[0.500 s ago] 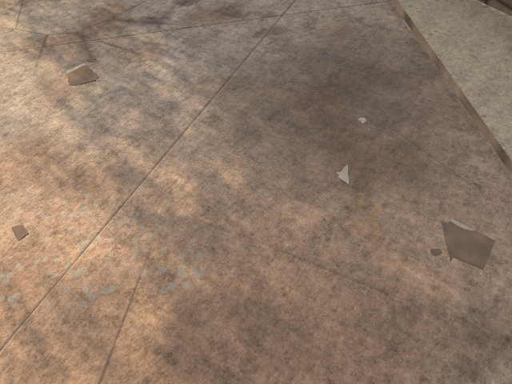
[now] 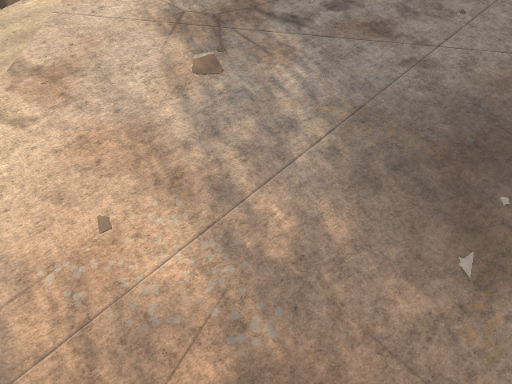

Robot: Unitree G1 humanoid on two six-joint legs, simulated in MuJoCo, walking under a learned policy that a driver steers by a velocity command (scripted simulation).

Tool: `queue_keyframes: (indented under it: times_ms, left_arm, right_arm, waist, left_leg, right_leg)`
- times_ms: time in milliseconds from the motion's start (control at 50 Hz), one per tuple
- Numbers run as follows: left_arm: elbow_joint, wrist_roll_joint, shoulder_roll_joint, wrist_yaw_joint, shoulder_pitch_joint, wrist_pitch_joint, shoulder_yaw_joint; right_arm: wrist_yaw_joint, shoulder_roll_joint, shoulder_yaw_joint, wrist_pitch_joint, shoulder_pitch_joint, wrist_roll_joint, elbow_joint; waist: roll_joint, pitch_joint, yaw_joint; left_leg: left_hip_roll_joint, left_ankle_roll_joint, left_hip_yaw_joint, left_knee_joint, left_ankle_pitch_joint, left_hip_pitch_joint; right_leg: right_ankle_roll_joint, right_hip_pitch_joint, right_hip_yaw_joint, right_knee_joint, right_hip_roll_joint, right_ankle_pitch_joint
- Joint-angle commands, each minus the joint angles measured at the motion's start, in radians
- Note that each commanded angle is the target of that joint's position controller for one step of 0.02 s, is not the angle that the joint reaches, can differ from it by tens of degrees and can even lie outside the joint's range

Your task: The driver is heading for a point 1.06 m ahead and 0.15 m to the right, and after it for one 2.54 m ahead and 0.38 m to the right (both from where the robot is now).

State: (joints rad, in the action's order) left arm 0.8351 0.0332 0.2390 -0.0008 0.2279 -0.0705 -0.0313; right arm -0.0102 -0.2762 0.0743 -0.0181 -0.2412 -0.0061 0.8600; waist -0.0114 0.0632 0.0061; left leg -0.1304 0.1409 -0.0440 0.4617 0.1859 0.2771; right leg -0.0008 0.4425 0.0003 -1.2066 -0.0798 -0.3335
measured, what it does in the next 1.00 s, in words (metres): walks ahead, turning right: right foot, then left foot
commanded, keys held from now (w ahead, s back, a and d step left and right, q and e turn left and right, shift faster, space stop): w+q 0.10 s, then w+e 0.72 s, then e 0.18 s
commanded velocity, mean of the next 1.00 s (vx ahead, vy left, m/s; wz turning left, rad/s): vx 0.47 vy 0.00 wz -0.21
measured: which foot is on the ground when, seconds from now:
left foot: down 0.00-0.40, up 0.42-0.90, down 0.92-1.00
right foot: up 0.00-0.36, down 0.38-0.94, up 0.96-1.00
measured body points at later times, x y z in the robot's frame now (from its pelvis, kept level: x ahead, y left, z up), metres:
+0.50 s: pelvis +0.29 -0.05 +0.00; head +0.32 -0.06 +0.44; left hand +0.41 +0.21 -0.12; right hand +0.33 -0.32 -0.14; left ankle +0.14 +0.05 -0.64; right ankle +0.36 -0.11 -0.73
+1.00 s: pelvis +0.56 -0.04 -0.01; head +0.60 -0.04 +0.44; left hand +0.64 +0.24 -0.14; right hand +0.70 -0.33 -0.09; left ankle +0.67 +0.03 -0.73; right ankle +0.39 -0.10 -0.66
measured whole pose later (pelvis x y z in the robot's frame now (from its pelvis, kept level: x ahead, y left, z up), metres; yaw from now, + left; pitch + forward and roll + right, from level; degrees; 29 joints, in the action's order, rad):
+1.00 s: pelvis +0.56 -0.04 -0.01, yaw -18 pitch +1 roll -1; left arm 0.85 0.00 0.30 0.02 0.38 -0.02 -0.08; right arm 0.01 -0.26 0.01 -0.07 -0.05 -0.03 0.70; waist -0.01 0.07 0.09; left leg -0.01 0.03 -0.01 0.56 0.14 0.44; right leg 0.05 0.25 -0.13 -1.02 0.14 -0.53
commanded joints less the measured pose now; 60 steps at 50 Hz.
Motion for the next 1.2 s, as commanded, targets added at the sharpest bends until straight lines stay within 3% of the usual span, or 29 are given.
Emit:
queue_keyframes:
  times_ms: [20, 60, 120, 260, 320, 360, 380, 400, 420, 440, 460, 480, 520, 580, 620, 720, 800, 840, 880, 900, 920, 940, 960, 980, 1000, 1020, 1060, 1120, 1200]
  left_arm:
    - [-0.050, 0.019, 0.088, -0.006, 0.072, 0.028, -0.020]
    - [-0.078, 0.016, 0.082, -0.011, 0.008, 0.038, -0.019]
    - [-0.115, 0.011, 0.084, -0.014, -0.109, 0.040, -0.017]
    - [-0.160, -0.007, 0.080, -0.033, -0.278, 0.023, -0.004]
    - [-0.157, -0.011, 0.099, -0.037, -0.238, 0.018, -0.011]
    - [-0.106, -0.013, 0.126, -0.026, -0.080, 0.016, -0.027]
    - [-0.055, -0.008, 0.137, -0.017, 0.071, 0.010, -0.037]
    - [-0.021, 0.011, 0.190, -0.007, 0.232, 0.005, -0.054]
    - [-0.011, 0.018, 0.308, -0.005, 0.290, 0.009, -0.089]
    - [-0.011, -0.026, 0.240, -0.022, 0.201, 0.020, -0.076]
    - [-0.031, -0.035, 0.206, -0.025, 0.113, 0.024, -0.069]
    - [-0.036, -0.028, 0.163, -0.027, 0.074, 0.024, -0.060]
    - [-0.020, -0.030, 0.132, -0.018, 0.060, 0.018, -0.049]
    - [-0.004, -0.037, 0.160, -0.014, 0.101, 0.003, -0.057]
    - [0.001, -0.037, 0.175, -0.011, 0.128, 0.005, -0.063]
    - [0.018, -0.037, 0.176, -0.007, 0.223, 0.012, -0.070]
    - [0.021, -0.023, 0.179, 0.003, 0.272, 0.018, -0.073]
    - [0.013, -0.017, 0.189, 0.011, 0.258, 0.021, -0.077]
    - [-0.004, -0.017, 0.200, 0.018, 0.204, 0.025, -0.081]
    - [-0.010, -0.028, 0.205, 0.014, 0.177, 0.020, -0.082]
    - [-0.030, -0.045, 0.180, 0.006, 0.162, 0.011, -0.076]
    - [-0.063, -0.052, 0.088, 0.012, 0.207, 0.008, -0.053]
    - [-0.077, -0.063, 0.128, 0.026, 0.347, 0.025, -0.064]
    - [-0.022, -0.027, 0.180, 0.034, 0.329, 0.051, -0.071]
    - [-0.030, -0.015, 0.177, 0.021, 0.236, 0.060, -0.074]
    - [-0.040, -0.016, 0.154, 0.011, 0.202, 0.070, -0.073]
    - [-0.048, -0.004, 0.125, -0.011, 0.179, 0.098, -0.067]
    - [-0.062, -0.011, 0.107, -0.021, 0.161, 0.109, -0.061]
    - [-0.085, -0.005, 0.084, -0.025, 0.084, 0.121, -0.041]
  right_arm:
    - [0.004, -0.115, 0.024, -0.034, -0.043, 0.010, -0.044]
    - [0.003, -0.140, 0.030, -0.040, -0.075, 0.007, -0.040]
    - [0.003, -0.134, 0.028, -0.039, -0.134, 0.007, -0.030]
    - [0.014, -0.118, 0.009, -0.056, -0.235, -0.012, 0.013]
    - [0.027, -0.133, 0.007, -0.059, -0.202, -0.024, 0.022]
    - [0.031, -0.152, 0.008, -0.060, -0.171, -0.031, 0.026]
    - [0.031, -0.154, 0.006, -0.056, -0.158, -0.030, 0.027]
    - [0.032, -0.132, -0.006, -0.060, -0.159, -0.025, 0.005]
    - [0.017, -0.059, -0.018, -0.065, -0.247, 0.006, -0.024]
    - [0.017, -0.114, -0.011, -0.070, -0.199, -0.031, -0.024]
    - [0.011, -0.118, -0.011, -0.076, -0.121, -0.030, -0.046]
    - [0.006, -0.113, -0.017, -0.084, -0.068, -0.028, -0.060]
    - [0.002, -0.092, -0.024, -0.062, -0.061, -0.040, -0.073]
    - [-0.004, -0.067, -0.033, -0.029, -0.053, -0.046, -0.086]
    - [-0.005, -0.064, -0.036, -0.023, 0.028, -0.044, -0.116]
    - [-0.010, -0.054, -0.044, -0.025, 0.215, -0.034, -0.179]
    - [-0.012, -0.057, -0.052, -0.036, 0.319, -0.025, -0.222]
    - [-0.009, -0.070, -0.051, -0.045, 0.314, -0.022, -0.232]
    - [0.004, -0.099, -0.041, -0.060, 0.192, -0.021, -0.197]
    - [0.016, -0.119, -0.033, -0.072, 0.090, -0.024, -0.169]
    - [0.029, -0.166, -0.021, -0.089, -0.040, -0.037, -0.151]
    - [0.043, -0.235, -0.011, -0.086, -0.148, -0.049, -0.152]
    - [0.036, -0.277, 0.010, -0.059, -0.109, -0.024, -0.160]
    - [0.031, -0.161, -0.008, -0.044, -0.040, -0.010, -0.185]
    - [0.032, -0.080, -0.033, -0.044, 0.008, -0.006, -0.193]
    - [0.032, -0.056, -0.043, -0.040, 0.038, -0.016, -0.191]
    - [0.037, -0.075, -0.038, -0.042, 0.033, -0.014, -0.172]
    - [0.031, -0.094, -0.030, -0.054, 0.011, -0.015, -0.150]
    - [0.027, -0.095, -0.029, -0.043, 0.023, -0.016, -0.131]
  waist:
    - [0.009, -0.063, 0.029]
    - [0.026, -0.045, 0.015]
    - [0.054, -0.021, -0.029]
    - [0.075, 0.002, -0.107]
    - [0.083, 0.013, -0.062]
    - [0.086, -0.064, 0.012]
    - [0.057, -0.139, 0.081]
    - [-0.001, -0.236, 0.141]
    - [-0.248, -0.322, 0.089]
    - [-0.136, -0.283, 0.058]
    - [-0.069, -0.146, 0.032]
    - [0.002, -0.083, 0.024]
    - [-0.002, -0.042, -0.025]
    - [-0.033, -0.056, -0.034]
    - [-0.032, -0.029, -0.018]
    - [-0.046, -0.021, 0.054]
    - [-0.056, -0.024, 0.091]
    - [-0.062, -0.021, 0.074]
    - [-0.072, -0.057, 0.017]
    - [-0.054, -0.104, -0.036]
    - [-0.006, -0.205, -0.091]
    - [0.163, -0.341, -0.093]
    - [0.343, -0.469, -0.018]
    - [0.129, -0.356, 0.003]
    - [0.066, -0.228, -0.008]
    - [0.063, -0.174, 0.008]
    - [0.138, -0.123, 0.016]
    - [0.127, -0.157, 0.032]
    - [0.145, -0.146, 0.033]
  left_leg:
    - [0.263, 0.158, 0.309, -0.242, -0.327, -0.098]
    - [0.241, 0.147, 0.298, -0.261, -0.305, -0.082]
    - [0.227, 0.114, 0.296, -0.275, -0.276, -0.135]
    - [0.280, 0.056, 0.223, -0.269, -0.435, -0.348]
    - [0.320, 0.034, 0.176, -0.227, -0.600, -0.391]
    - [0.310, 0.006, 0.123, -0.043, -0.896, -0.398]
    - [0.279, -0.011, 0.078, 0.147, -0.921, -0.364]
    - [0.248, -0.029, 0.045, 0.414, -0.673, -0.185]
    - [0.043, -0.092, -0.020, 0.821, -0.010, 0.193]
    - [0.052, -0.075, 0.108, 0.889, 0.269, 0.328]
    - [0.116, -0.074, 0.127, 0.873, 0.186, 0.370]
    - [0.153, -0.080, 0.117, 0.816, 0.130, 0.355]
    - [0.195, -0.106, 0.109, 0.708, 0.112, 0.286]
    - [0.203, -0.152, 0.077, 0.620, 0.096, 0.267]
    - [0.212, -0.179, 0.061, 0.530, 0.030, 0.316]
    - [0.195, -0.203, 0.056, 0.299, -0.152, 0.372]
    - [0.159, -0.190, 0.057, 0.188, -0.156, 0.368]
    - [0.139, -0.172, 0.073, 0.122, -0.124, 0.307]
    - [0.095, -0.142, 0.072, 0.040, -0.083, 0.112]
    - [0.091, -0.121, 0.067, -0.038, -0.154, -0.037]
    - [0.217, -0.081, 0.158, -0.046, -0.249, -0.274]
    - [0.514, -0.040, 0.380, 0.031, -0.623, -0.498]
    - [0.660, 0.111, 0.683, 0.011, -0.771, -0.564]
    - [0.595, 0.101, 0.586, -0.006, -0.681, -0.433]
    - [0.518, 0.072, 0.420, -0.035, -0.668, -0.311]
    - [0.466, 0.044, 0.318, -0.073, -0.651, -0.234]
    - [0.407, 0.042, 0.202, -0.119, -0.685, -0.136]
    - [0.409, 0.077, 0.148, -0.134, -0.746, -0.113]
    - [0.389, 0.071, 0.079, -0.160, -0.602, -0.068]
  right_leg:
    - [-0.031, 0.110, -0.019, 0.078, -0.033, 0.033]
    - [-0.050, 0.147, -0.004, 0.163, -0.033, 0.102]
    - [-0.061, 0.218, 0.003, 0.322, -0.031, 0.227]
    - [0.020, 0.226, 0.049, 0.573, 0.002, 0.346]
    - [0.078, 0.133, 0.055, 0.642, 0.043, 0.241]
    - [0.121, -0.066, 0.081, 0.669, 0.121, 0.159]
    - [0.147, -0.234, 0.092, 0.732, 0.149, 0.186]
    - [0.202, -0.475, -0.090, 0.743, 0.003, 0.128]
    - [0.369, -0.721, -0.628, 0.826, -0.257, 0.084]
    - [0.361, -0.692, -0.768, 0.926, -0.255, 0.089]
    - [0.342, -0.556, -0.604, 0.927, -0.231, 0.072]
    - [0.320, -0.446, -0.506, 0.952, -0.189, 0.163]
    - [0.270, -0.315, -0.376, 0.983, -0.101, 0.304]
    - [0.278, -0.261, -0.308, 1.010, -0.056, 0.386]
    - [0.274, -0.243, -0.297, 1.037, -0.036, 0.353]
    - [0.226, -0.328, -0.306, 1.010, -0.008, 0.401]
    - [0.220, -0.414, -0.347, 0.937, -0.022, 0.517]
    - [0.198, -0.428, -0.371, 0.878, -0.030, 0.607]
    - [0.141, -0.388, -0.370, 0.761, 0.001, 0.767]
    - [0.109, -0.360, -0.349, 0.638, 0.048, 0.819]
    - [0.077, -0.246, -0.318, 0.438, 0.101, 0.660]
    - [0.061, -0.082, -0.182, 0.165, 0.185, -0.024]
    - [0.052, 0.061, -0.105, -0.033, 0.255, -0.350]
    - [0.047, 0.093, -0.120, -0.091, 0.162, -0.252]
    - [0.032, 0.094, -0.100, -0.066, 0.147, -0.189]
    - [0.015, 0.088, -0.090, -0.036, 0.120, -0.150]
    - [-0.007, 0.052, -0.068, -0.007, 0.111, -0.101]
    - [-0.012, 0.029, -0.076, 0.035, 0.133, -0.060]
    - [-0.009, -0.013, -0.050, 0.236, 0.112, 0.015]
Keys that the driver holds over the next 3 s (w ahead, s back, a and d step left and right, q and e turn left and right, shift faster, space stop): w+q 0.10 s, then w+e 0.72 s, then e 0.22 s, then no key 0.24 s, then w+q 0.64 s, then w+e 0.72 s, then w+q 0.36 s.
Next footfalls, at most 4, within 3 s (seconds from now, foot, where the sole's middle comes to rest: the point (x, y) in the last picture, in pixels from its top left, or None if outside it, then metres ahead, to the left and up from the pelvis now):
0.38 right None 0.40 -0.11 -0.77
0.92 left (259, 293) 0.71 0.02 -0.77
1.38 right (332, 326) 0.62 -0.18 -0.77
1.86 left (263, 237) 0.90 0.01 -0.77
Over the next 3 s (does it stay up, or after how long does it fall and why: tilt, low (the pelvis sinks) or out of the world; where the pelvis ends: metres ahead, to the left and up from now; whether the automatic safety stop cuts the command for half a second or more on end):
stays up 1.40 -0.16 -0.01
